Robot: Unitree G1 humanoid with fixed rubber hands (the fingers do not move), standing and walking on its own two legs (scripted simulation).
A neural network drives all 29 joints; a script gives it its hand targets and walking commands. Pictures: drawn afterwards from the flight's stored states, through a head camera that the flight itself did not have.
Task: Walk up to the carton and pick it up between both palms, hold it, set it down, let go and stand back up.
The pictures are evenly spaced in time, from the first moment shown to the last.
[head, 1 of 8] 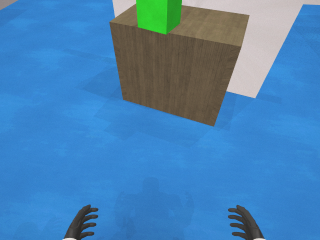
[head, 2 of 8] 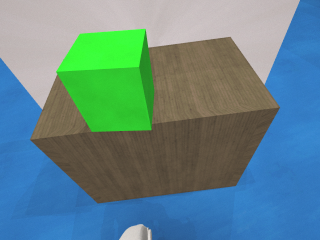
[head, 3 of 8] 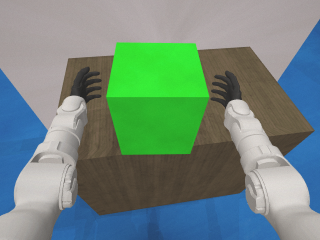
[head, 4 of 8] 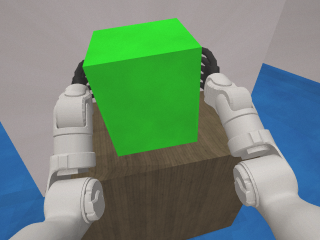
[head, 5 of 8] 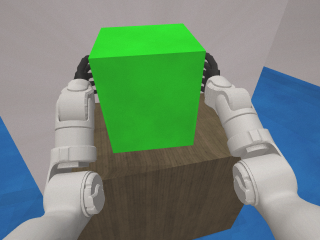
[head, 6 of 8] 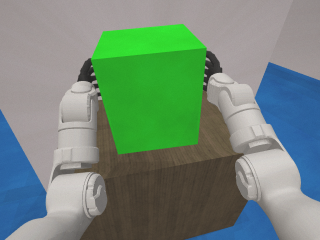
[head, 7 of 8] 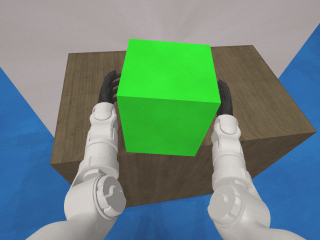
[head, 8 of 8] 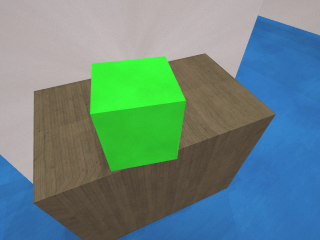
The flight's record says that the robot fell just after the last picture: no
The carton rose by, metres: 0.22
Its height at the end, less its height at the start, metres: +0.00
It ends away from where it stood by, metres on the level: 0.00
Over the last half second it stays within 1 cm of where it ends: yes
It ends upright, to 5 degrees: yes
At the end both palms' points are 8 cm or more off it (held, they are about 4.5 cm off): yes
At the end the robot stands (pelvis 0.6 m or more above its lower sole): yes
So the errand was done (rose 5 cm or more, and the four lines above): yes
